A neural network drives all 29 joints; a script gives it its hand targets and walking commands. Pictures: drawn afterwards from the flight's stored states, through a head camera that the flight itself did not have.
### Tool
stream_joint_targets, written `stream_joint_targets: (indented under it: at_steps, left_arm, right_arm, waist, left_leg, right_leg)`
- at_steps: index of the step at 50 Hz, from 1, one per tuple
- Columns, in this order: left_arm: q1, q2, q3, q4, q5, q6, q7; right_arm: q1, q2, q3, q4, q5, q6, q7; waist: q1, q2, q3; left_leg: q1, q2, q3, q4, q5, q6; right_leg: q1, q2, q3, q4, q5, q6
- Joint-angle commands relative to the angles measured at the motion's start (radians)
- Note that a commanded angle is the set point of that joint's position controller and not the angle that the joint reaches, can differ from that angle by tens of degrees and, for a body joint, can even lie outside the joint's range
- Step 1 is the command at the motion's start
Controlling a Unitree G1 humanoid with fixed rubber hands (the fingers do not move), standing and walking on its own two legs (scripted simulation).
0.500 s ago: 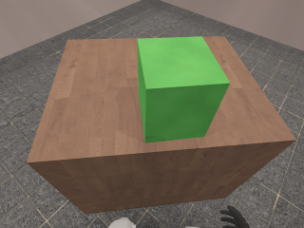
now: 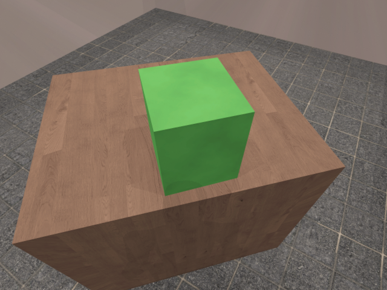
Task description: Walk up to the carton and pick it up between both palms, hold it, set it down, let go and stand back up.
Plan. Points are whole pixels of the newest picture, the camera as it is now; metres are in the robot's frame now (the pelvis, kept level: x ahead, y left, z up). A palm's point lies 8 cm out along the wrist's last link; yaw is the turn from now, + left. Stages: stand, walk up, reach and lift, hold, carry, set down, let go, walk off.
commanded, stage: walk up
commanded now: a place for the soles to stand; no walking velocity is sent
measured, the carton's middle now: (191, 127) +0.48 +0.02 +0.05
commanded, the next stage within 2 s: none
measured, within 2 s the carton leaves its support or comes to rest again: neither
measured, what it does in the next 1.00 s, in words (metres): steps to the right, turning left: right foot, then left foot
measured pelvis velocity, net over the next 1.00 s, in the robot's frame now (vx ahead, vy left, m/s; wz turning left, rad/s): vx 0.01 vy -0.18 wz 0.33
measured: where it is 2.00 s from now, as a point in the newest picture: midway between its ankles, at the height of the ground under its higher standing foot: outside the picture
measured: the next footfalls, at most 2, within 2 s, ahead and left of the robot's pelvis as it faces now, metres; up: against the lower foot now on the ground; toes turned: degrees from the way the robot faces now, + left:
right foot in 0.36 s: +0.09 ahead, -0.28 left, +0.00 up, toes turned +8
left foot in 0.60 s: +0.01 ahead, +0.01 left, +0.00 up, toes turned +11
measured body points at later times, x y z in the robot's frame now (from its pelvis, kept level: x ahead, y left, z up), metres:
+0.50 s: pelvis -0.03 -0.12 -0.02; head -0.01 -0.12 +0.43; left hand +0.03 +0.13 -0.16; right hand +0.05 -0.40 -0.15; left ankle +0.00 +0.01 -0.68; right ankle +0.01 -0.26 -0.73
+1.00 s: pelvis +0.01 -0.18 +0.00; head +0.01 -0.17 +0.45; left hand +0.00 +0.07 -0.15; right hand +0.15 -0.38 -0.14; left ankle -0.01 -0.05 -0.73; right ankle +0.05 -0.29 -0.73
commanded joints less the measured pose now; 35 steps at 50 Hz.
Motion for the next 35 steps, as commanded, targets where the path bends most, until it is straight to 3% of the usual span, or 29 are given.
stream_joint_targets:
  at_steps: [1, 2, 3, 4, 5, 6, 8, 10, 13, 15, 16, 17, 18, 19, 20, 21, 23, 25, 27, 28, 29, 30, 31, 32, 34, 35]
  left_arm:
    - [0.049, 0.137, 0.027, -0.038, 0.0, -0.021, 0.008]
    - [0.045, 0.14, 0.026, -0.034, -0.002, -0.022, 0.008]
    - [-0.057, 0.209, 0.056, -0.094, 0.065, 0.011, -0.014]
    - [-0.068, 0.173, 0.051, -0.122, 0.089, 0.032, -0.021]
    - [-0.068, 0.153, 0.048, -0.138, 0.1, 0.051, -0.023]
    - [-0.077, 0.14, 0.045, -0.148, 0.1, 0.063, -0.024]
    - [-0.065, 0.134, 0.046, -0.166, 0.091, 0.072, -0.031]
    - [-0.058, 0.125, 0.042, -0.164, 0.078, 0.079, -0.047]
    - [-0.048, 0.118, 0.04, -0.165, 0.062, 0.088, -0.063]
    - [-0.01, 0.119, 0.045, -0.159, 0.052, 0.088, -0.069]
    - [0.056, 0.116, 0.049, -0.136, 0.042, 0.082, -0.069]
    - [0.134, 0.138, 0.06, -0.103, 0.034, 0.075, -0.069]
    - [0.187, 0.214, 0.086, -0.101, 0.033, 0.068, -0.061]
    - [0.082, 0.284, 0.095, -0.146, 0.017, 0.071, -0.035]
    - [-0.024, 0.299, 0.094, -0.156, 0.014, 0.076, -0.008]
    - [-0.107, 0.27, 0.086, -0.166, 0.02, 0.076, 0.005]
    - [-0.183, 0.229, 0.078, -0.198, 0.031, 0.062, 0.009]
    - [-0.165, 0.188, 0.062, -0.186, 0.037, 0.039, 0.008]
    - [-0.133, 0.181, 0.058, -0.155, 0.043, 0.028, 0.014]
    - [-0.121, 0.185, 0.056, -0.141, 0.045, 0.028, 0.016]
    - [-0.082, 0.169, 0.046, -0.122, 0.047, 0.031, 0.015]
    - [-0.022, 0.124, 0.023, -0.109, 0.048, 0.03, 0.008]
    - [-0.005, 0.082, 0.001, -0.129, 0.034, 0.031, -0.002]
    - [-0.046, 0.112, 0.015, -0.137, 0.03, 0.041, 0.007]
    - [-0.049, 0.076, 0.009, -0.134, 0.021, 0.033, 0.013]
    - [-0.04, 0.078, 0.011, -0.131, 0.025, 0.02, 0.015]
  right_arm:
    - [-0.035, -0.132, -0.023, -0.067, -0.001, -0.024, -0.004]
    - [-0.028, -0.129, -0.022, -0.065, -0.001, -0.024, -0.004]
    - [0.134, -0.171, -0.07, -0.064, -0.039, -0.035, -0.039]
    - [0.21, -0.244, -0.097, -0.044, -0.048, -0.04, -0.063]
    - [0.223, -0.256, -0.11, -0.049, -0.046, -0.041, -0.087]
    - [0.204, -0.235, -0.112, -0.062, -0.042, -0.046, -0.103]
    - [0.144, -0.2, -0.112, -0.107, -0.046, -0.061, -0.111]
    - [0.11, -0.191, -0.119, -0.143, -0.048, -0.069, -0.105]
    - [0.108, -0.215, -0.138, -0.178, -0.057, -0.062, -0.095]
    - [0.077, -0.238, -0.149, -0.203, -0.063, -0.049, -0.089]
    - [0.043, -0.241, -0.146, -0.213, -0.064, -0.038, -0.082]
    - [0.045, -0.202, -0.131, -0.219, -0.069, -0.023, -0.075]
    - [0.064, -0.109, -0.1, -0.235, -0.066, -0.011, -0.065]
    - [0.041, -0.054, -0.084, -0.26, -0.037, -0.006, -0.066]
    - [0.057, -0.065, -0.09, -0.271, -0.018, -0.009, -0.074]
    - [0.109, -0.09, -0.099, -0.255, -0.009, -0.015, -0.073]
    - [0.214, -0.111, -0.115, -0.224, -0.018, -0.03, -0.061]
    - [0.239, -0.102, -0.117, -0.222, -0.032, -0.042, -0.042]
    - [0.218, -0.08, -0.107, -0.247, -0.029, -0.048, -0.025]
    - [0.224, -0.067, -0.104, -0.254, -0.024, -0.054, -0.021]
    - [0.231, -0.066, -0.107, -0.261, -0.027, -0.063, -0.02]
    - [0.242, -0.085, -0.114, -0.274, -0.032, -0.072, -0.024]
    - [0.232, -0.163, -0.133, -0.301, -0.019, -0.081, -0.028]
    - [0.26, -0.179, -0.135, -0.28, -0.001, -0.075, -0.036]
    - [0.185, -0.14, -0.114, -0.273, -0.012, -0.07, -0.04]
    - [0.152, -0.122, -0.104, -0.281, -0.018, -0.067, -0.039]
  waist:
    - [0.013, 0.037, -0.048]
    - [0.007, 0.016, -0.046]
    - [-0.044, -0.019, -0.026]
    - [-0.051, 0.082, -0.036]
    - [-0.054, 0.097, -0.016]
    - [-0.041, 0.079, -0.003]
    - [-0.001, 0.095, -0.027]
    - [0.013, 0.135, -0.037]
    - [0.015, 0.166, -0.06]
    - [0.04, 0.192, -0.076]
    - [0.081, 0.166, -0.089]
    - [0.116, 0.04, -0.089]
    - [0.155, -0.245, -0.055]
    - [0.138, -0.318, 0.013]
    - [0.101, -0.274, 0.058]
    - [0.042, -0.235, 0.076]
    - [-0.008, -0.183, 0.045]
    - [-0.005, -0.147, 0.009]
    - [0.004, -0.13, 0.008]
    - [-0.007, -0.106, 0.014]
    - [-0.016, -0.037, 0.011]
    - [-0.018, 0.089, 0.002]
    - [-0.007, 0.223, -0.011]
    - [-0.027, 0.113, 0.021]
    - [0.001, 0.18, -0.004]
    - [0.007, 0.208, -0.036]
  left_leg:
    - [0.095, 0.095, -0.159, -0.151, -0.135, 0.045]
    - [0.101, 0.091, -0.154, -0.146, -0.131, 0.045]
    - [0.208, 0.198, -0.359, -0.23, -0.186, 0.114]
    - [0.266, 0.372, -0.554, -0.3, -0.188, 0.207]
    - [0.247, 0.442, -0.613, -0.317, -0.15, 0.259]
    - [0.214, 0.433, -0.58, -0.311, -0.129, 0.265]
    - [0.152, 0.369, -0.49, -0.317, -0.196, 0.213]
    - [0.081, 0.307, -0.399, -0.312, -0.216, 0.18]
    - [0.011, 0.285, -0.349, -0.271, -0.233, 0.174]
    - [-0.091, 0.261, -0.303, -0.232, -0.259, 0.149]
    - [-0.188, 0.214, -0.242, -0.167, -0.285, 0.113]
    - [-0.277, 0.117, -0.169, -0.02, -0.374, 0.071]
    - [-0.365, -0.048, -0.082, 0.313, -0.459, 0.016]
    - [-0.393, -0.15, -0.16, 0.502, -0.526, 0.0]
    - [-0.332, -0.129, -0.25, 0.625, -0.469, 0.011]
    - [-0.303, -0.121, -0.26, 0.685, -0.391, 0.003]
    - [-0.247, -0.103, -0.214, 0.699, -0.3, -0.017]
    - [-0.187, -0.086, -0.184, 0.561, -0.3, -0.019]
    - [-0.1, -0.072, -0.169, 0.321, -0.304, -0.007]
    - [-0.016, -0.079, -0.16, 0.164, -0.237, 0.006]
    - [0.102, -0.076, -0.198, 0.001, -0.126, 0.019]
    - [0.17, -0.004, -0.384, -0.127, -0.122, 0.039]
    - [0.165, 0.221, -0.8, -0.234, -0.122, 0.123]
    - [0.062, 0.251, -0.892, -0.26, -0.083, 0.18]
    - [0.077, 0.199, -0.731, -0.202, -0.054, 0.203]
    - [0.076, 0.16, -0.649, -0.178, -0.005, 0.179]
  right_leg:
    - [-0.11, -0.076, 0.109, -0.144, 0.034, -0.077]
    - [-0.121, -0.077, 0.114, -0.151, 0.03, -0.078]
    - [-0.242, -0.021, -0.003, 0.042, -0.084, -0.033]
    - [-0.347, -0.02, -0.045, 0.231, -0.217, -0.001]
    - [-0.402, -0.076, 0.006, 0.391, -0.275, 0.006]
    - [-0.415, -0.115, 0.039, 0.463, -0.246, 0.011]
    - [-0.364, -0.168, 0.086, 0.487, -0.178, 0.025]
    - [-0.293, -0.154, 0.046, 0.453, -0.172, 0.035]
    - [-0.214, -0.136, -0.006, 0.378, -0.178, 0.028]
    - [-0.084, -0.113, -0.05, 0.28, -0.164, 0.012]
    - [0.055, -0.079, -0.092, 0.15, -0.089, -0.005]
    - [0.159, -0.033, -0.116, 0.036, -0.054, -0.019]
    - [0.109, -0.165, 0.109, -0.189, -0.227, -0.075]
    - [-0.088, -0.325, 0.358, -0.385, -0.424, -0.166]
    - [-0.222, -0.346, 0.36, -0.414, -0.459, -0.222]
    - [-0.264, -0.338, 0.303, -0.378, -0.455, -0.216]
    - [-0.249, -0.326, 0.228, -0.33, -0.418, -0.202]
    - [-0.188, -0.334, 0.172, -0.283, -0.36, -0.203]
    - [-0.147, -0.34, 0.126, -0.225, -0.321, -0.191]
    - [-0.162, -0.333, 0.09, -0.17, -0.288, -0.178]
    - [-0.215, -0.32, 0.048, -0.083, -0.256, -0.15]
    - [-0.274, -0.269, -0.01, 0.08, -0.231, -0.102]
    - [-0.391, -0.109, -0.11, 0.264, -0.307, -0.018]
    - [-0.338, -0.077, -0.017, 0.312, -0.372, -0.018]
    - [-0.312, -0.093, 0.006, 0.275, -0.251, -0.025]
    - [-0.26, -0.093, -0.005, 0.223, -0.183, -0.024]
